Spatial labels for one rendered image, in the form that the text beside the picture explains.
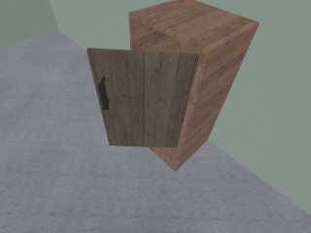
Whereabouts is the cupboard door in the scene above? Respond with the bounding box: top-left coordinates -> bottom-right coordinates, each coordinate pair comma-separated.
86,48 -> 200,149

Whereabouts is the handle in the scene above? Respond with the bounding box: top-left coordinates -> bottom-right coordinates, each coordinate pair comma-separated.
98,77 -> 110,110

